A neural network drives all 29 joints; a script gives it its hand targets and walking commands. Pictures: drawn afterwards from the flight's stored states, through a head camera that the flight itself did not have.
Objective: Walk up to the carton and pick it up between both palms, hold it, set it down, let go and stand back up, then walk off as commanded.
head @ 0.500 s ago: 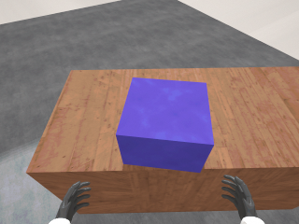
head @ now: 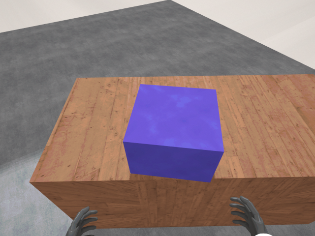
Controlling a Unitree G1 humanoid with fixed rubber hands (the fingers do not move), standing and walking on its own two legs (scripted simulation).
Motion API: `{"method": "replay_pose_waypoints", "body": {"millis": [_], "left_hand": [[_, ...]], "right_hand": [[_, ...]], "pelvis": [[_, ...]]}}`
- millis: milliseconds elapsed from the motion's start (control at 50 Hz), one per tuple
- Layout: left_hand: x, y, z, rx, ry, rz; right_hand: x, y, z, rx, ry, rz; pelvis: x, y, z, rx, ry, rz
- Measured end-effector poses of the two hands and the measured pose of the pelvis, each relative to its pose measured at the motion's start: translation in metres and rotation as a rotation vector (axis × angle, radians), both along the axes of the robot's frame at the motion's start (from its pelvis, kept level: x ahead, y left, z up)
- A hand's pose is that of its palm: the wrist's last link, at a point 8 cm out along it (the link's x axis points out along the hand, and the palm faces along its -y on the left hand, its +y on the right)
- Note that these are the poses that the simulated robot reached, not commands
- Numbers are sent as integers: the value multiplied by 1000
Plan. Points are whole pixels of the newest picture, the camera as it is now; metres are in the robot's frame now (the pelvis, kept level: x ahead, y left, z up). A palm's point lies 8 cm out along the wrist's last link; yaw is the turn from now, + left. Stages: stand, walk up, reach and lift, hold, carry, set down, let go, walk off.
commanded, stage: set down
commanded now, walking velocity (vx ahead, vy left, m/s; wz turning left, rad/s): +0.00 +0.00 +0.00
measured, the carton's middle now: (173, 131) +0.47 -0.03 -0.05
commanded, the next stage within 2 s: let go in 0.68 s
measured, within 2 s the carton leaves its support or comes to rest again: neither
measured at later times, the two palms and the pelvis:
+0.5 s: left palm out of the picture +0.14 +0.24 -0.09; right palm (259, 234) +0.16 -0.22 -0.08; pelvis +0.00 +0.00 +0.00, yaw +0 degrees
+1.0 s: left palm out of the picture +0.14 +0.23 -0.09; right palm out of the picture +0.15 -0.22 -0.08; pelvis +0.00 +0.00 +0.00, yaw +0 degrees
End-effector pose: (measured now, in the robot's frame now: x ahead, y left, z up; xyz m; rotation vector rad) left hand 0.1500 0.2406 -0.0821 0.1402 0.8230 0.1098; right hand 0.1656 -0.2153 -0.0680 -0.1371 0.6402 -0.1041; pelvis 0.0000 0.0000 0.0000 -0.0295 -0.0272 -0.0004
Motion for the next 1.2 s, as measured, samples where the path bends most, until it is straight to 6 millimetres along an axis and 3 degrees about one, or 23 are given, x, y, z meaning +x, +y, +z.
{"method": "replay_pose_waypoints", "body": {"millis": [1200], "left_hand": [[-5, -15, -7, 29, 61, -43]], "right_hand": [[-17, -9, -12, -36, 88, 45]], "pelvis": [[0, -2, 0, 3, -3, 0]]}}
